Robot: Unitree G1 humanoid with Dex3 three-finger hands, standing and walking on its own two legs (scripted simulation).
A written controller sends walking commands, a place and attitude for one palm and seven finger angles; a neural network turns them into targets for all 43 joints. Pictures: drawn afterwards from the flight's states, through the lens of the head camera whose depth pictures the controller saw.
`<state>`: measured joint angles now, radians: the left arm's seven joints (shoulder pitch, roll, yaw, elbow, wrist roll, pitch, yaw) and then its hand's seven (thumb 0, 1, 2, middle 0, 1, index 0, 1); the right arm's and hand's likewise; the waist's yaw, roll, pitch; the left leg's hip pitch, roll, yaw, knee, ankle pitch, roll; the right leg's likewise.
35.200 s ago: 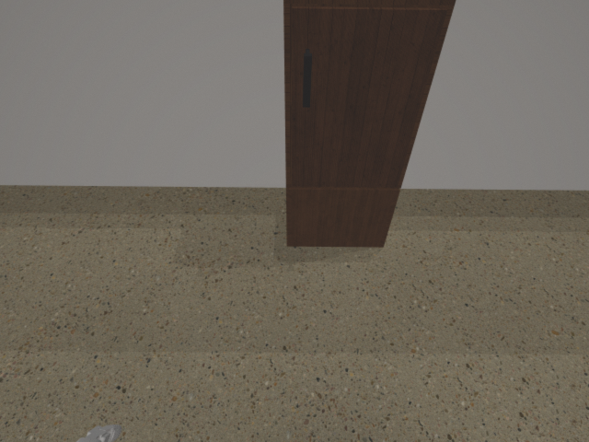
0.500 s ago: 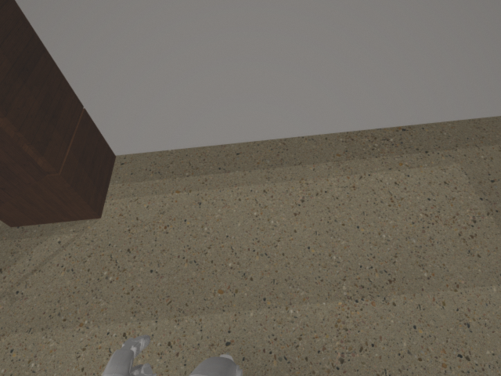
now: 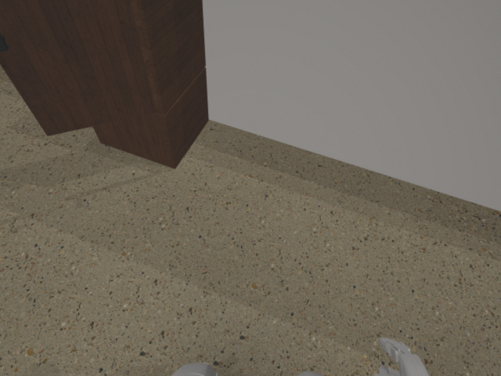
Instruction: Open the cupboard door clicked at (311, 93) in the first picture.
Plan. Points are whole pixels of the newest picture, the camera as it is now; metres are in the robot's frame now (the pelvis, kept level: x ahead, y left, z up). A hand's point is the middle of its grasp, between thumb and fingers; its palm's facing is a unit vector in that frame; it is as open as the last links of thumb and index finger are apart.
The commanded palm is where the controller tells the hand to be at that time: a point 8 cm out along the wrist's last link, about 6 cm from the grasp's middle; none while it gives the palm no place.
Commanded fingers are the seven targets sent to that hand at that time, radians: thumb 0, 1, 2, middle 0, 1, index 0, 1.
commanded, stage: turn to face it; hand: left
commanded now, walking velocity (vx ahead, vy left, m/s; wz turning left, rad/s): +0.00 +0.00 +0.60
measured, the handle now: out of the picture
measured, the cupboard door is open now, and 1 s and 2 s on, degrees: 44 44 44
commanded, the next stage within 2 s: take the last steps up to it in 0.72 s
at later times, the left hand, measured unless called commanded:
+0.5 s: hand out of the picture +0.11 +0.20 -0.13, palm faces +0.21 -0.95 -0.24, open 7.4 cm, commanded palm none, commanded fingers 0.00 0.90 0.90 -0.20 -0.30 -0.20 -0.30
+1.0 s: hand out of the picture -0.09 +0.11 -0.14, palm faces +0.54 -0.80 -0.25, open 7.3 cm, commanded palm none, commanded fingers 0.00 0.90 0.90 -0.20 -0.30 -0.20 -0.30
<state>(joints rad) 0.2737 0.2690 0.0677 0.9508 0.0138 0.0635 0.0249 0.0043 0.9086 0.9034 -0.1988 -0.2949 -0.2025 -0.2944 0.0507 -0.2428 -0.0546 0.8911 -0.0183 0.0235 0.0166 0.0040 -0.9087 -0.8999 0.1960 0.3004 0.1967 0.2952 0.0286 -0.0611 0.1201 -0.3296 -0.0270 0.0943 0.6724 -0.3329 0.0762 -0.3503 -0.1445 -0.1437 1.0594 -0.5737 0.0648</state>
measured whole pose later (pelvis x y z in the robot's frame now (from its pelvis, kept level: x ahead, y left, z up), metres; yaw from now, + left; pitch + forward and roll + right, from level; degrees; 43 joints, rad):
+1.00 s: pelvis +0.01 -0.05 +0.02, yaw +29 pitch -1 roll +2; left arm 0.34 0.17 0.04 1.00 0.03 -0.03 0.02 0.00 0.92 0.90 -0.20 -0.30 -0.20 -0.29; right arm 0.12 -0.25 -0.07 1.02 -0.02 0.07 0.01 0.01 -0.91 -0.90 0.19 0.30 0.19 0.29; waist 0.04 0.01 0.07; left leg -0.40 0.03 0.01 0.95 -0.42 -0.06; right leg -0.12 -0.09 -0.20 0.46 -0.32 -0.02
